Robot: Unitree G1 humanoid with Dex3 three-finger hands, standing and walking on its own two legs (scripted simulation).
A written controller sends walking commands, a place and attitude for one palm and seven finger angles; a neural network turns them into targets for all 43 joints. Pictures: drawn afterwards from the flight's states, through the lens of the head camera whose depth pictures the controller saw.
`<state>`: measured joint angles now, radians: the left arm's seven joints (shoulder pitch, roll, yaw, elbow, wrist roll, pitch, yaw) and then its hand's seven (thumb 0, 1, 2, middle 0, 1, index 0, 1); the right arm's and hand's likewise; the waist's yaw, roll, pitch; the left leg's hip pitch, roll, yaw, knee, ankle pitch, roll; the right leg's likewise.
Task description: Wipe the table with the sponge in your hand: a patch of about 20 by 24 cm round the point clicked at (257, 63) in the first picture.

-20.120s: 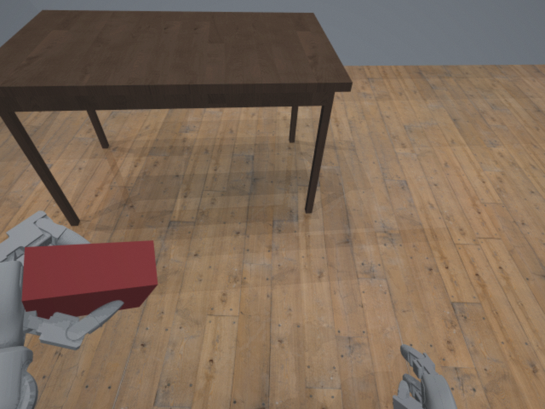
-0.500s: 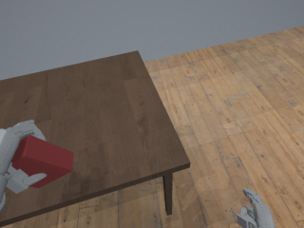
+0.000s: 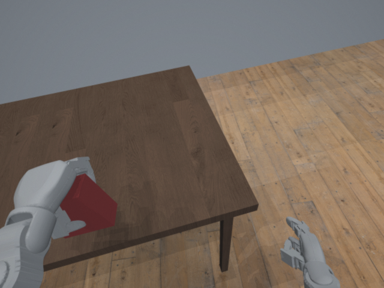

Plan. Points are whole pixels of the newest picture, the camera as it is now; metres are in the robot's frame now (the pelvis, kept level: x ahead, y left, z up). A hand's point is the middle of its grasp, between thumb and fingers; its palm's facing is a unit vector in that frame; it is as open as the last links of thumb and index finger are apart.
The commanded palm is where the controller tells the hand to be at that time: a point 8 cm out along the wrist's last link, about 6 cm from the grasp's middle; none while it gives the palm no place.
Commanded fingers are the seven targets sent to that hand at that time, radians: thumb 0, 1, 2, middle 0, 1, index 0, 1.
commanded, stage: turn the palm down, sponge in hand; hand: left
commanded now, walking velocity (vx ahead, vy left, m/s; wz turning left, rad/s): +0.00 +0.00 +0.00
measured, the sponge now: (80, 212) +0.22 +0.26 +0.07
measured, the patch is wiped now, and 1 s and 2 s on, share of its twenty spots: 0.00 0.00 0.00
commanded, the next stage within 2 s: move the sponge above the wiping area in 0.68 s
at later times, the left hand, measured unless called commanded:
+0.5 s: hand (65, 185) +0.24 +0.27 +0.13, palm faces +0.06 -0.01 -1.00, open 9.4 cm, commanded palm +0.20 +0.28 +0.20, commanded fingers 0.00 0.10 1.30 -1.20 -1.60 -1.20 -1.60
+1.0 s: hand (50, 173) +0.24 +0.30 +0.15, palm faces +0.14 -0.01 -0.99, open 9.4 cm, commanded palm +0.21 +0.28 +0.19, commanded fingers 0.00 0.10 1.30 -1.20 -1.60 -1.20 -1.60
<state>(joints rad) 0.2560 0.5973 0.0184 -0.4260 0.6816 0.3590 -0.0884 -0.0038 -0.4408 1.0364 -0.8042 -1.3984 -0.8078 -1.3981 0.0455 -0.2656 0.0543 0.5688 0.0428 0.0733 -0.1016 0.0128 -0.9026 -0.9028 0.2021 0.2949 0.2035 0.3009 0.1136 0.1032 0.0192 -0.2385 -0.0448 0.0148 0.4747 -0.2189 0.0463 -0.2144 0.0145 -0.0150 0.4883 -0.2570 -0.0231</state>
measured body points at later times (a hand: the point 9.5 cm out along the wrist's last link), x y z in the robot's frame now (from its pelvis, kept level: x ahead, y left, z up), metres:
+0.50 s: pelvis +0.01 +0.00 +0.00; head +0.01 -0.04 +0.45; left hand +0.23 +0.27 +0.19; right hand +0.27 -0.19 -0.08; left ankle +0.02 +0.09 -0.74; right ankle +0.00 -0.11 -0.74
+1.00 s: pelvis +0.02 -0.02 +0.00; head +0.01 -0.06 +0.45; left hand +0.23 +0.29 +0.21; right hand +0.27 -0.22 -0.08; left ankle +0.02 +0.09 -0.74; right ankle +0.00 -0.11 -0.74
